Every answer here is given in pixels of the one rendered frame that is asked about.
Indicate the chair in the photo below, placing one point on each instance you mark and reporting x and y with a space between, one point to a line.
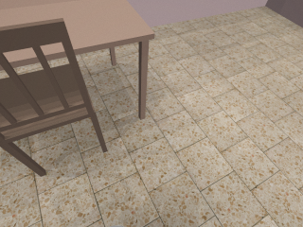
42 100

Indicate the table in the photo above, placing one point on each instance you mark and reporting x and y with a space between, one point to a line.
92 25

